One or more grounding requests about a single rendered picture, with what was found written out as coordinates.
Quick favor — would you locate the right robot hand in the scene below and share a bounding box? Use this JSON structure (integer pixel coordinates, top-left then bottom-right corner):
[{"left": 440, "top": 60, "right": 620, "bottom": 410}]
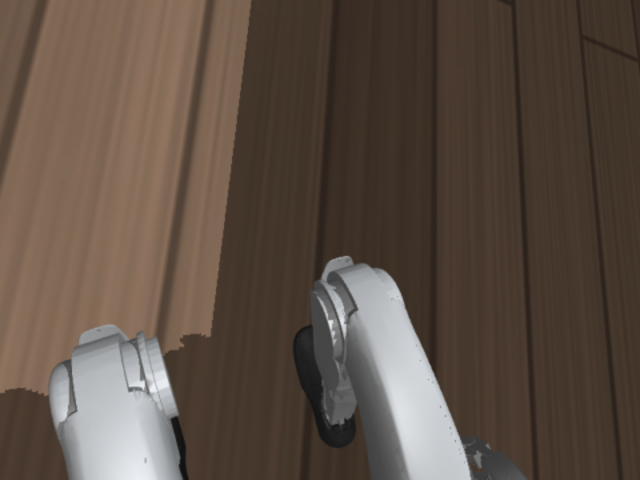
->
[{"left": 459, "top": 435, "right": 529, "bottom": 480}]

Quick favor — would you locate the left robot foot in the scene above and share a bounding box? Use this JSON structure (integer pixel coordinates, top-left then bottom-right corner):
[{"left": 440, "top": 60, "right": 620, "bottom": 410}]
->
[{"left": 171, "top": 416, "right": 189, "bottom": 480}]

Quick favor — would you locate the right robot foot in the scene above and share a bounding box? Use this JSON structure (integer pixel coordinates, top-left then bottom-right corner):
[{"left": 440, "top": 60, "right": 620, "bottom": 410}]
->
[{"left": 293, "top": 325, "right": 356, "bottom": 448}]

